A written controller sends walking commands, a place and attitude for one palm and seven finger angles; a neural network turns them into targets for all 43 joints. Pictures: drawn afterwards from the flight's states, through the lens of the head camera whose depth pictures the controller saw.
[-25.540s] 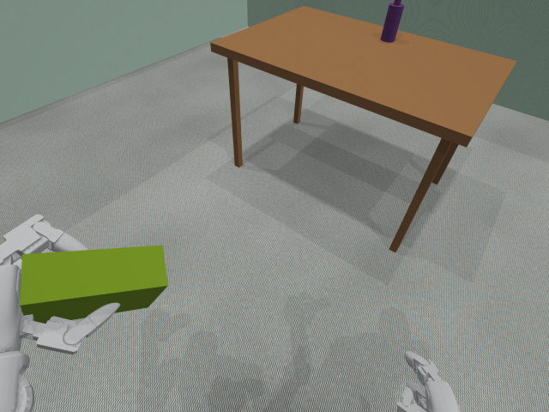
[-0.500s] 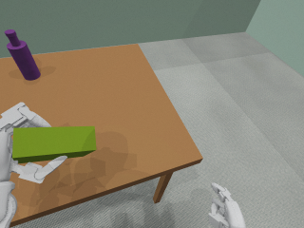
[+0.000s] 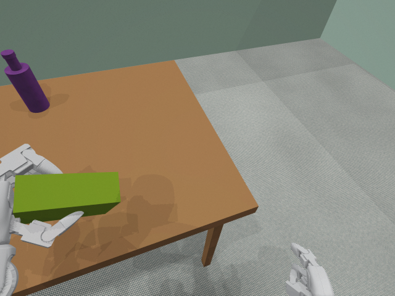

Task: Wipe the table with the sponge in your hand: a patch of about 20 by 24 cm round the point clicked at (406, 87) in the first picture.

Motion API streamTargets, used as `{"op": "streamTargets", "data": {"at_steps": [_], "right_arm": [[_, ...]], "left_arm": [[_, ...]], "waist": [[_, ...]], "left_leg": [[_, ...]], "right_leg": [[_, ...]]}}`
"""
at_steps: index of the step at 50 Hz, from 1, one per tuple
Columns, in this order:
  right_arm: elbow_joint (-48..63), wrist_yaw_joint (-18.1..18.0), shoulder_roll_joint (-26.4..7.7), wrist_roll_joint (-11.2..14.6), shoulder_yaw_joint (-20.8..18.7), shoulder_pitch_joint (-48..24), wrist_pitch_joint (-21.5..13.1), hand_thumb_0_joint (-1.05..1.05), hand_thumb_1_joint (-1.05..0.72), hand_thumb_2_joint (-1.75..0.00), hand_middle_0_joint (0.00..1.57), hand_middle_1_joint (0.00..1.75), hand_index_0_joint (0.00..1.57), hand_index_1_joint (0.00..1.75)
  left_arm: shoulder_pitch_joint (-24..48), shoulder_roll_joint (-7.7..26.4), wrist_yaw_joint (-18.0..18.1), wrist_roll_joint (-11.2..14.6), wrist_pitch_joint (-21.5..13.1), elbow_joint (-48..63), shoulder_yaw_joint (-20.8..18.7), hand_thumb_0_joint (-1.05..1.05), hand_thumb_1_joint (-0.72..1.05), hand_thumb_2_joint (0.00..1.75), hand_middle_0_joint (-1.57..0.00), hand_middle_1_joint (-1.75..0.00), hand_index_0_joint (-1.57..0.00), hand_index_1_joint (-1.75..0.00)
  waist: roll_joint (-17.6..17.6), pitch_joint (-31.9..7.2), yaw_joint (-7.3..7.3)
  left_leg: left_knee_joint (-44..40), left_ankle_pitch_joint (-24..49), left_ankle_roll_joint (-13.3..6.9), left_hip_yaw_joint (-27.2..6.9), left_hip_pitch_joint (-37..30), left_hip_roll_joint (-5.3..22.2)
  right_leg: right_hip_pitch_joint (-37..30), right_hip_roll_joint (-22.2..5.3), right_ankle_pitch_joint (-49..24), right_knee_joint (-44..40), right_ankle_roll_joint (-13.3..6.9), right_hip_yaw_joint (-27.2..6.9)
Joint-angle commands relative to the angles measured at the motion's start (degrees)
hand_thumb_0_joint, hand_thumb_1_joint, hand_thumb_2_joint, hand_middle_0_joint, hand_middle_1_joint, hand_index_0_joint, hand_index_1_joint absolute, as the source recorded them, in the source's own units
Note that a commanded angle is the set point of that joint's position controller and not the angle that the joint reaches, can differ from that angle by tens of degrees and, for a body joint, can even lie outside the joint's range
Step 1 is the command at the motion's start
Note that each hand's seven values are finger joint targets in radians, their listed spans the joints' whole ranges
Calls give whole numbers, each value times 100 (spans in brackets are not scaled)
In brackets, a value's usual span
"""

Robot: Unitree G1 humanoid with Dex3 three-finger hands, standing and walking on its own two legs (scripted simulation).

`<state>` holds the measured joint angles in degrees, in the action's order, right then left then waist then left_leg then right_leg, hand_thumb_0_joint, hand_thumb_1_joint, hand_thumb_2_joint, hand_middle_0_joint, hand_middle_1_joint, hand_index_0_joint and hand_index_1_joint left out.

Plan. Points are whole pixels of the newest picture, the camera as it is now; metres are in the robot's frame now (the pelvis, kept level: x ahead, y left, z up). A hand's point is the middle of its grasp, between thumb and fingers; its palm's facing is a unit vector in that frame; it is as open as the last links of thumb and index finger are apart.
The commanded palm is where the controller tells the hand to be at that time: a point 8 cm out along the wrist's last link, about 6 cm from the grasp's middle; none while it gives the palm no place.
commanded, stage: look again from close up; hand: left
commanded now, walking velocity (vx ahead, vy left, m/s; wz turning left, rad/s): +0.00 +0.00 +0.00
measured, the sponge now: (83, 196) +0.23 +0.21 +0.13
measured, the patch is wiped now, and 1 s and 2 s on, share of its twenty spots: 0.00 0.00 0.00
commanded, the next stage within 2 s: come to a stop and stand still in 0.04 s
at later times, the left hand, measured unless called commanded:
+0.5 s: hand (42, 174) +0.24 +0.25 +0.18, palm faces +0.40 -0.77 -0.50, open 9.2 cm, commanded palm +0.16 +0.26 +0.17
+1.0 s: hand (39, 178) +0.24 +0.26 +0.17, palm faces +0.36 -0.83 -0.43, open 9.2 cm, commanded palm +0.18 +0.29 +0.17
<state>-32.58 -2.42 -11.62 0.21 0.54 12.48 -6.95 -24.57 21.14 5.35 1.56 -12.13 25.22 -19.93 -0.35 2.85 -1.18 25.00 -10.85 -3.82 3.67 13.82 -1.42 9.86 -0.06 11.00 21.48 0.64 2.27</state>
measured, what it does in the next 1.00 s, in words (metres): stands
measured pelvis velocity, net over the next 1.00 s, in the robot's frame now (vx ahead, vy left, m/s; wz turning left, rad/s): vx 0.01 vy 0.01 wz -0.01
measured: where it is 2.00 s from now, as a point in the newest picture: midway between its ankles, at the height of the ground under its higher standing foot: outside the picture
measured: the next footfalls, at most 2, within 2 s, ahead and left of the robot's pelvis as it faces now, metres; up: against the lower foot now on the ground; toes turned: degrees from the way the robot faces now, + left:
none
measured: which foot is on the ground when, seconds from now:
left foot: down 0.00-1.00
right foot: down 0.00-1.00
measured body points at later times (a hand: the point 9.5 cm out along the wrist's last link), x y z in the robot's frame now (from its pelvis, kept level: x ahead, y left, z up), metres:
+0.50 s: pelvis +0.00 -0.02 +0.00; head +0.02 +0.00 +0.45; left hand +0.21 +0.29 +0.21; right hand +0.18 -0.25 -0.08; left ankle +0.03 +0.07 -0.74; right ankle +0.01 -0.13 -0.74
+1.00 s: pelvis +0.01 +0.01 +0.00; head +0.05 +0.04 +0.44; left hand +0.21 +0.30 +0.19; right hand +0.19 -0.20 -0.08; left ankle +0.03 +0.07 -0.74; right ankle +0.01 -0.13 -0.74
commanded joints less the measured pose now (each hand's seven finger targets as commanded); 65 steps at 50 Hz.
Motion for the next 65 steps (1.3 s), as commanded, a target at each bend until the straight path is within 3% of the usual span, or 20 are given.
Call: {"op": "streamTargets", "data": {"at_steps": [1,13,21,22,23,24,26,28,32,33,34,38,40,46,49,52,54,58,59,65], "right_arm": [[878,-65,-748,18,-293,-498,-356,0,-90,-90,20,30,20,30],[839,-95,-772,65,-304,-544,-297,0,-90,-90,20,30,20,30],[868,-117,-769,62,-291,-517,-236,0,-90,-90,20,30,20,30],[784,-45,-904,-183,-255,66,-461,0,-90,-90,20,30,20,30],[263,-100,-609,117,-290,-439,-260,0,-90,-90,20,30,20,30],[525,-11,-756,18,-399,-356,-301,0,-90,-90,20,30,20,30],[748,167,-774,153,-400,-251,-322,0,-90,-90,20,30,20,30],[818,342,-679,225,-375,-378,-340,0,-90,-90,20,30,20,30],[903,251,-741,110,-275,-501,-370,0,-90,-90,20,30,20,30],[854,190,-764,114,-261,-615,-349,0,-90,-90,20,30,20,30],[898,129,-682,90,-215,-558,-328,0,-90,-90,20,30,20,30],[890,-3,-644,88,-191,-529,-370,0,-90,-90,20,30,20,30],[910,-5,-622,65,-185,-383,-426,0,-90,-90,20,30,20,30],[805,98,-680,43,-218,-282,-494,0,-90,-90,20,30,20,30],[765,97,-701,36,-197,-307,-404,0,-90,-90,20,30,20,30],[838,51,-686,60,-206,-351,-314,0,-90,-90,20,30,20,30],[869,18,-662,40,-153,-434,-258,0,-90,-90,20,30,20,30],[947,0,-643,64,-153,-555,-279,0,-90,-90,20,30,20,30],[960,-4,-624,39,-123,-497,-264,0,-90,-90,20,30,20,30],[945,-23,-680,48,-153,-442,-280,0,-90,-90,20,30,20,30]], "left_arm": [[556,953,130,88,-347,1290,-588,0,10,130,-120,-160,-120,-160],[321,1051,183,147,-224,1344,-669,0,10,130,-120,-160,-120,-160],[380,925,165,164,-148,1254,-530,0,10,130,-120,-160,-120,-160],[6064,5411,166,-717,-709,2502,-3762,0,10,130,-120,-160,-120,-160],[4459,3088,30,-205,-417,51,-2254,0,10,130,-120,-160,-120,-160],[3041,1834,-144,-86,-357,-339,-1272,0,10,130,-120,-160,-120,-160],[1476,1190,-295,135,-422,44,-729,0,10,130,-120,-160,-120,-160],[175,552,-318,269,-419,605,-319,0,10,130,-120,-160,-120,-160],[231,1295,-144,159,-462,1347,-892,0,10,130,-120,-160,-120,-160],[296,1684,-52,124,-453,1306,-1327,0,10,130,-120,-160,-120,-160],[335,1428,-78,162,-487,1208,-1157,0,10,130,-120,-160,-120,-160],[938,1869,-46,141,-593,1612,-1466,0,10,130,-120,-160,-120,-160],[920,1646,-80,151,-627,1669,-1222,0,10,130,-120,-160,-120,-160],[488,1151,-90,90,-527,1656,-784,0,10,130,-120,-160,-120,-160],[412,892,-76,76,-444,1297,-625,0,10,130,-120,-160,-120,-160],[559,1099,-71,82,-405,1266,-778,0,10,130,-120,-160,-120,-160],[601,997,-69,105,-406,1252,-723,0,10,130,-120,-160,-120,-160],[710,1293,-35,79,-402,1598,-922,0,10,130,-120,-160,-120,-160],[655,1023,-63,122,-413,1477,-697,0,10,130,-120,-160,-120,-160],[642,1036,-57,135,-381,1329,-682,0,10,130,-120,-160,-120,-160]], "waist": [[294,-814,52],[346,-972,56],[231,-858,60],[-574,417,-57],[771,-186,61],[832,-758,-41],[543,-1238,-99],[320,-1420,-140],[-357,-880,-100],[-155,-836,-102],[-86,-772,-60],[589,-923,-36],[817,-1084,-35],[616,-1170,-39],[565,-1024,-12],[381,-950,-11],[486,-970,0],[698,-1078,-33],[710,-1026,-3],[529,-964,26]], "left_leg": [[-566,-186,285,-877,-197,609],[-365,634,251,-833,-359,596],[-474,447,244,-848,-340,655],[269,459,161,-324,571,698],[267,222,221,-660,-214,801],[-13,-10,306,-613,-403,577],[0,-16,183,-502,-508,496],[-184,164,123,-551,-641,580],[-368,-160,218,-697,-132,634],[-445,-225,223,-728,-163,663],[-507,-316,194,-795,-28,684],[-459,87,199,-856,-178,720],[-413,578,232,-892,-384,771],[-262,1791,405,-868,-787,942],[-381,1565,488,-834,-688,968],[-401,1226,483,-833,-518,937],[-475,989,496,-807,-507,897],[-486,962,489,-757,-600,859],[-526,793,474,-805,-476,864],[-521,450,423,-801,-375,772]], "right_leg": [[-138,-373,-320,-381,-267,-625],[-227,-478,-904,-323,-269,-706],[-152,-451,-722,-410,-247,-678],[993,-540,-841,-921,270,-730],[1318,-988,142,-375,-498,-687],[623,-589,-28,-104,-560,-841],[163,-578,-400,-78,-187,-997],[-6,-480,-546,101,-102,-801],[27,-433,-182,-52,-220,-705],[134,-401,-46,16,-234,-690],[95,-415,-7,21,-235,-586],[-32,-389,-426,282,-266,-608],[-94,-385,-612,378,-267,-488],[22,-364,-662,376,-218,-287],[149,-315,-441,329,-206,-203],[13,-366,-629,187,-218,-292],[21,-326,-575,145,-217,-240],[-63,-294,-629,157,-222,-274],[-91,-308,-572,95,-229,-245],[-130,-339,-728,-72,-261,-413]]}}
